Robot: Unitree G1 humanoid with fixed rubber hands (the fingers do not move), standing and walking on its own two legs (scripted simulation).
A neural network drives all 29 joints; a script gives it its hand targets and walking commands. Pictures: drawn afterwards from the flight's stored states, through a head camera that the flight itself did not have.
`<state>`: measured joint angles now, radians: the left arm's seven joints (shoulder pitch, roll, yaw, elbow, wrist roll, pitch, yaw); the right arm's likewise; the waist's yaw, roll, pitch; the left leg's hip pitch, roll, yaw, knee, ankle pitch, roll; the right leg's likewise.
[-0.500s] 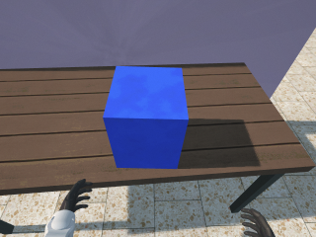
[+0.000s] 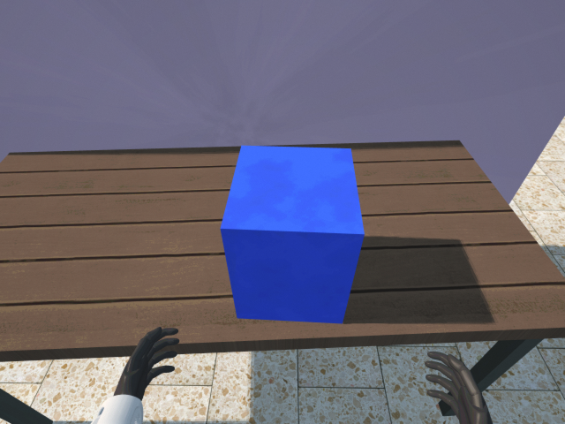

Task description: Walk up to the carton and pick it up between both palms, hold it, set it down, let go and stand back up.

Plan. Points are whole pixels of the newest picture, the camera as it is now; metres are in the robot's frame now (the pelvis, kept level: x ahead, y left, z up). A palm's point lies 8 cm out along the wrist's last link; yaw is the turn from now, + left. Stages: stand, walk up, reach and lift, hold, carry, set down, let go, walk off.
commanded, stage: reach and lift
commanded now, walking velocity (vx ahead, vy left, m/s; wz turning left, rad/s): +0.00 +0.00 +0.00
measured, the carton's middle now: (292, 235) +0.46 +0.02 +0.00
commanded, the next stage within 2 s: none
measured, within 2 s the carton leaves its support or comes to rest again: neither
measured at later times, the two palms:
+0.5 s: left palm (119, 368) +0.21 +0.26 +0.00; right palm (418, 374) +0.22 -0.15 -0.01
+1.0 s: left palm (129, 298) +0.28 +0.25 +0.06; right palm (417, 304) +0.29 -0.16 +0.04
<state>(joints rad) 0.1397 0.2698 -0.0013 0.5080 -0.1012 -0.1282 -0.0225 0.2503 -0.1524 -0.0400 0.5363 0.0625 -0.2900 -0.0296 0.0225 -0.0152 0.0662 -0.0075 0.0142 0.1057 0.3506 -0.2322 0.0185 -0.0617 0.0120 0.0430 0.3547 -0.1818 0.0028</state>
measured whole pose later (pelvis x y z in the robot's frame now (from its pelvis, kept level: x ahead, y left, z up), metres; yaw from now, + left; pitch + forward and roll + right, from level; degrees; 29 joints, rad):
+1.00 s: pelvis +0.01 +0.00 +0.00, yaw +4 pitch -5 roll -1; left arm -0.11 0.30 0.07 0.30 -0.19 0.09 -0.10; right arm 0.00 -0.09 0.04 0.25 0.19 -0.04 -0.20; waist 0.03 -0.01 0.08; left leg -0.02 0.02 0.04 0.35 -0.24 0.01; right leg -0.01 0.02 -0.01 0.28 -0.18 0.00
